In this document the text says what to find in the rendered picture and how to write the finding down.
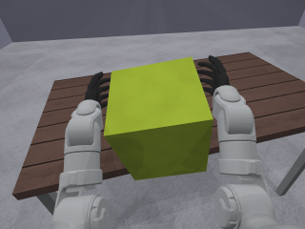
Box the right robot upper arm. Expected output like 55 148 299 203
213 184 302 229

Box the table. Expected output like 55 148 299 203
12 52 305 215

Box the right robot hand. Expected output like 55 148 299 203
197 55 230 96

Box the right robot forearm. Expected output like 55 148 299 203
212 85 275 218

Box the carton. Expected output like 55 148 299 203
104 57 214 180

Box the left robot hand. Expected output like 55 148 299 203
84 72 111 109

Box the left robot upper arm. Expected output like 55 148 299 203
51 194 111 229

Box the left robot forearm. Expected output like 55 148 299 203
51 99 104 229

